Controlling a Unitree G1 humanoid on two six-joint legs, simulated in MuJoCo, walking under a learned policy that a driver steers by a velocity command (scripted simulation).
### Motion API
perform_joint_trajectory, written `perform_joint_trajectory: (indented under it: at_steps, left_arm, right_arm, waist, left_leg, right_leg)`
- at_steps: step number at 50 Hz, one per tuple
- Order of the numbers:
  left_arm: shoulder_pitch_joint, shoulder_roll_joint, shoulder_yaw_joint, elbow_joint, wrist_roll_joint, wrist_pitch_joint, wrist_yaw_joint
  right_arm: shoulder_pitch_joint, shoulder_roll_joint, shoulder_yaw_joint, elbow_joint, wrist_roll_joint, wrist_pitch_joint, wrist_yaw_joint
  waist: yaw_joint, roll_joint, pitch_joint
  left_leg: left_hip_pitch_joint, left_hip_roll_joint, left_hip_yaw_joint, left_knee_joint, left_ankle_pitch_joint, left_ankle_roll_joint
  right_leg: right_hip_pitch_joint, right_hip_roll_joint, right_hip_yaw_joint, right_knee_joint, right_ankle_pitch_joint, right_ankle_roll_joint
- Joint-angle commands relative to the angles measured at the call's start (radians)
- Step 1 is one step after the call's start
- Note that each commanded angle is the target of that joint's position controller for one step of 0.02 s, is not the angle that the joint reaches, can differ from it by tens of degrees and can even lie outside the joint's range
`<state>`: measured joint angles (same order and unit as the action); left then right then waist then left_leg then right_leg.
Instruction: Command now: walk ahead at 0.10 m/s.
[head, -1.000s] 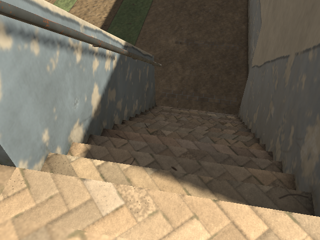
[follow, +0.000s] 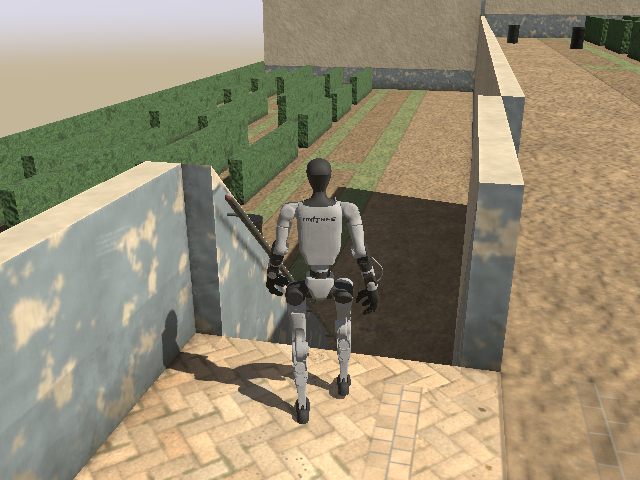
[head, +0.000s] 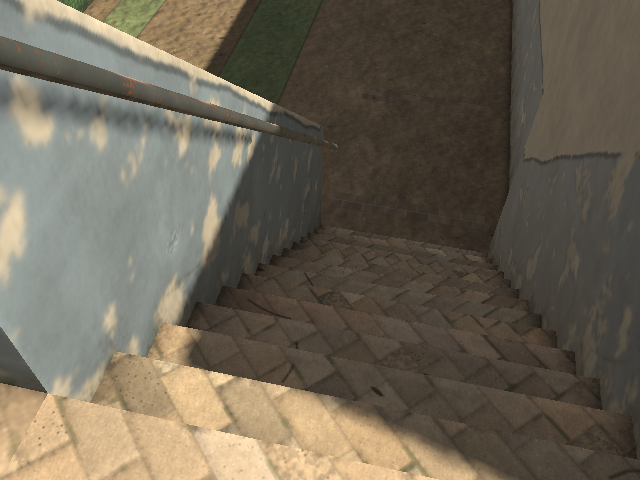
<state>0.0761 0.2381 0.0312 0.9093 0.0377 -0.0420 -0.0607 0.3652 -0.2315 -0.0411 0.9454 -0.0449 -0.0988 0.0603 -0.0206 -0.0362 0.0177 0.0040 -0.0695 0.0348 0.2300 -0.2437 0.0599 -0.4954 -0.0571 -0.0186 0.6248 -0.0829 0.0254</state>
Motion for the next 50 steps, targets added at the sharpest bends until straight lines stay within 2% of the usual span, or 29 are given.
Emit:
perform_joint_trajectory:
  at_steps: [1, 3, 4, 5, 6, 8, 12, 16, 20, 23, 24, 25, 26, 28, 29, 31, 32, 33, 37, 38, 39, 40, 41, 42, 43, 44, 45, 47, 50]
  left_arm:
    - [0.069, 0.093, 0.02, -0.003, -0.016, -0.007, 0.014]
    - [0.028, 0.143, 0.032, -0.011, -0.04, -0.026, 0.031]
    - [-0.014, 0.18, 0.026, -0.03, -0.061, -0.036, 0.033]
    - [-0.045, 0.113, -0.002, -0.038, -0.074, -0.042, 0.017]
    - [-0.042, 0.086, -0.012, -0.011, -0.069, -0.025, -0.002]
    - [-0.037, 0.129, 0.005, 0.008, -0.054, -0.015, -0.019]
    - [-0.038, 0.131, 0.011, 0.015, -0.039, -0.018, -0.012]
    - [-0.085, 0.167, 0.044, -0.005, -0.006, -0.02, 0.026]
    - [-0.177, 0.089, 0.037, -0.057, -0.001, -0.044, 0.039]
    - [0.099, 0.149, 0.061, 0.013, -0.004, -0.053, 0.041]
    - [0.339, 0.177, 0.065, 0.06, -0.001, -0.049, 0.048]
    - [0.598, 0.199, 0.068, 0.128, 0.028, -0.052, 0.047]
    - [0.55, 0.215, 0.072, 0.135, 0.042, -0.082, 0.046]
    - [0.292, 0.079, 0.029, 0.073, 0.015, -0.075, 0.046]
    - [0.191, 0.173, 0.053, 0.05, -0.024, -0.047, 0.047]
    - [0.175, 0.151, 0.038, 0.033, -0.025, -0.042, 0.045]
    - [0.176, 0.06, 0.014, 0.02, 0.043, -0.07, 0.041]
    - [0.155, 0.073, 0.02, 0.021, 0.037, -0.077, 0.037]
    - [0.262, 0.135, 0.033, 0.057, 0.022, -0.089, 0.023]
    - [0.269, 0.197, 0.052, 0.08, -0.048, -0.049, 0.036]
    - [0.304, 0.175, 0.046, 0.084, -0.053, -0.028, 0.042]
    - [0.332, 0.12, 0.026, 0.088, 0.033, -0.054, 0.022]
    - [0.286, 0.18, 0.05, 0.095, -0.036, -0.02, 0.051]
    - [0.298, 0.154, 0.042, 0.096, -0.039, -0.008, 0.06]
    - [0.275, 0.105, 0.028, 0.073, -0.035, -0.012, 0.066]
    - [0.263, 0.024, 0.009, 0.023, -0.039, -0.015, 0.065]
    - [0.25, 0.076, 0.026, 0.011, -0.031, -0.01, 0.065]
    - [0.179, 0.094, 0.032, -0.011, -0.035, -0.01, 0.056]
    - [0.214, 0.062, 0.027, -0.001, -0.013, 0.026, 0.051]
  right_arm:
    - [-0.092, -0.173, -0.047, -0.078, 0.018, 0.001, 0.015]
    - [-0.036, -0.154, -0.046, -0.073, 0.034, 0.017, 0.03]
    - [0.119, -0.12, -0.04, -0.057, 0.036, 0.021, 0.026]
    - [0.167, -0.096, -0.023, -0.042, 0.044, 0.025, 0.021]
    - [0.104, -0.121, -0.031, -0.065, 0.037, 0.042, 0.016]
    - [0.037, -0.172, -0.039, -0.098, 0.031, 0.055, 0.016]
    - [0.019, -0.158, -0.028, -0.103, 0.034, 0.047, 0.009]
    - [0.021, -0.203, -0.05, -0.096, -0.01, 0.047, -0.013]
    - [0.009, -0.216, -0.053, -0.088, 0.006, 0.012, -0.043]
    - [-0.004, -0.233, -0.051, -0.084, -0.029, 0.014, -0.018]
    - [0.034, -0.197, -0.036, -0.073, -0.038, 0.016, -0.001]
    - [-0.023, -0.115, -0.016, -0.088, -0.038, 0.012, 0.013]
    - [-0.111, -0.071, -0.009, -0.124, -0.015, 0.001, 0.007]
    - [-0.128, -0.144, -0.025, -0.11, -0.044, 0.005, -0.018]
    - [-0.135, -0.168, -0.044, -0.132, 0.075, 0.047, -0.057]
    - [-0.066, -0.123, -0.032, -0.112, 0.056, 0.093, -0.057]
    - [0.038, 0.003, 0.024, -0.062, -0.077, 0.083, -0.007]
    - [0.029, -0.001, 0.02, -0.057, -0.081, 0.077, 0.005]
    - [-0.132, -0.077, 0.011, -0.125, -0.036, 0.054, -0.007]
    - [-0.247, -0.118, -0.013, -0.168, 0.064, 0.063, -0.04]
    - [-0.236, -0.115, -0.009, -0.171, 0.066, 0.065, -0.054]
    - [-0.144, -0.034, 0.031, -0.117, -0.04, 0.047, -0.032]
    - [-0.121, -0.108, -0.018, -0.132, 0.041, 0.06, -0.052]
    - [-0.012, -0.136, -0.031, -0.09, 0.04, 0.062, -0.064]
    - [0.162, -0.207, -0.059, -0.052, 0.02, 0.055, -0.081]
    - [0.253, -0.31, -0.077, -0.037, 0.026, 0.056, -0.087]
    - [0.211, -0.267, -0.07, -0.031, 0.041, 0.068, -0.08]
    - [0.025, -0.126, -0.036, -0.08, 0.033, 0.069, -0.079]
    - [-0.004, -0.089, -0.021, -0.074, 0.037, 0.04, -0.095]
  waist:
    - [0.079, 0.075, -0.04]
    - [0.051, 0.018, -0.098]
    - [-0.042, -0.033, -0.214]
    - [-0.053, -0.023, -0.265]
    - [-0.05, -0.002, -0.212]
    - [-0.025, -0.01, -0.107]
    - [0.006, 0.044, -0.136]
    - [-0.001, 0.08, 0.018]
    - [-0.017, 0.15, 0.077]
    - [0.101, 0.041, -0.089]
    - [0.181, -0.055, -0.216]
    - [0.277, -0.127, -0.207]
    - [0.227, -0.037, -0.003]
    - [0.104, 0.015, 0.037]
    - [0.023, 0.064, 0.04]
    - [-0.01, -0.005, 0.013]
    - [-0.021, -0.103, 0.066]
    - [-0.015, -0.064, 0.113]
    - [0.047, -0.03, 0.069]
    - [0.055, -0.058, 0.051]
    - [0.075, -0.057, 0.021]
    - [0.068, -0.013, 0.079]
    - [0.008, -0.083, 0.055]
    - [-0.023, -0.034, 0.032]
    - [-0.105, 0.126, -0.049]
    - [-0.11, 0.359, -0.103]
    - [-0.088, 0.281, -0.056]
    - [-0.022, 0.105, 0.063]
    - [0.035, 0.113, 0.043]
  left_leg:
    - [-0.079, 0.283, -0.083, 0.117, 0.899, 0.147]
    - [-0.094, 0.167, -0.048, 0.214, 0.843, 0.055]
    - [-0.143, 0.116, -0.033, 0.232, 0.624, -0.016]
    - [-0.191, 0.107, -0.039, 0.24, 0.412, -0.071]
    - [-0.165, 0.085, -0.022, 0.21, 0.275, -0.094]
    - [-0.206, 0.103, -0.026, 0.19, 0.213, -0.049]
    - [-0.241, 0.112, -0.026, 0.173, 0.089, -0.036]
    - [-0.273, 0.183, -0.133, 0.079, -0.301, 0.095]
    - [-0.021, 0.322, -0.24, 0.055, 0.1, 0.199]
    - [-0.275, 0.143, -0.042, 0.401, 0.494, 0.059]
    - [-0.514, 0.05, -0.026, 0.686, 0.175, -0.012]
    - [-0.683, -0.013, -0.113, 1.027, -0.439, -0.026]
    - [-0.811, 0.072, -0.222, 1.119, -0.365, 0.009]
    - [-0.718, 0.164, -0.156, 1.039, -0.246, 0.045]
    - [-0.615, 0.151, -0.117, 0.955, -0.12, 0.015]
    - [-0.47, 0.138, -0.048, 0.871, -0.068, -0.027]
    - [-0.391, 0.177, -0.056, 0.784, -0.039, -0.013]
    - [-0.346, 0.166, -0.03, 0.674, -0.038, -0.018]
    - [-0.468, 0.165, -0.071, 0.451, 0.033, -0.021]
    - [-0.432, 0.122, 0.052, 0.402, 0.088, -0.04]
    - [-0.375, 0.096, 0.081, 0.377, 0.077, -0.047]
    - [-0.38, 0.159, -0.063, 0.367, 0.123, -0.011]
    - [-0.292, 0.085, 0.088, 0.316, 0.002, -0.03]
    - [-0.151, 0.062, 0.069, 0.29, 0.001, -0.026]
    - [-0.001, 0.197, -0.124, 0.184, -0.128, 0.013]
    - [0.122, 0.419, -0.548, -0.04, -0.428, 0.099]
    - [0.065, 0.451, -0.677, -0.103, -0.533, 0.162]
    - [-0.09, 0.396, -0.477, -0.066, -0.358, 0.148]
    - [-0.192, 0.312, -0.284, -0.098, -0.078, 0.114]
  right_leg:
    - [0.157, -0.009, 0.004, -0.1, 0.105, -0.007]
    - [0.307, 0.013, -0.01, -0.178, 0.411, -0.08]
    - [0.487, -0.065, 0.07, -0.139, 0.653, -0.192]
    - [0.564, -0.122, 0.134, -0.117, 0.674, -0.239]
    - [0.462, -0.1, 0.124, -0.135, 0.541, -0.194]
    - [0.383, -0.036, 0.071, -0.113, 0.419, -0.126]
    - [0.425, -0.026, 0.065, -0.111, 0.264, -0.124]
    - [0.26, 0.014, 0.074, -0.147, -0.302, -0.165]
    - [0.044, 0.089, -0.061, -0.043, -0.152, -0.161]
    - [0.569, 0.076, 0.018, -0.064, 0.118, -0.234]
    - [0.892, -0.104, 0.289, -0.131, 0.24, -0.368]
    - [0.957, -0.299, 0.58, -0.305, 0.37, -0.469]
    - [0.796, -0.331, 0.526, -0.351, 0.232, -0.406]
    - [0.541, -0.268, 0.359, -0.448, 0.045, -0.347]
    - [0.457, -0.207, 0.258, -0.4, 0.188, -0.249]
    - [0.301, -0.144, 0.123, -0.423, 0.239, -0.214]
    - [0.157, -0.127, 0.085, -0.549, 0.036, -0.254]
    - [0.083, -0.103, 0.075, -0.569, -0.102, -0.248]
    - [0.297, -0.212, 0.154, -0.529, -0.137, -0.288]
    - [0.355, -0.135, 0.079, -0.431, 0.002, -0.222]
    - [0.354, -0.136, 0.069, -0.388, 0.04, -0.207]
    - [0.285, -0.223, 0.16, -0.45, -0.183, -0.248]
    - [0.319, -0.145, 0.08, -0.349, -0.121, -0.2]
    - [0.252, -0.105, 0.055, -0.194, -0.034, -0.175]
    - [0.165, -0.032, -0.016, 0.109, -0.019, -0.138]
    - [-0.095, 0.113, -0.076, 0.456, -0.432, -0.094]
    - [-0.212, 0.095, 0.062, 0.576, -0.457, -0.118]
    - [-0.226, -0.001, 0.088, 0.588, -0.303, -0.122]
    - [-0.081, -0.039, 0.079, 0.425, -0.199, -0.071]
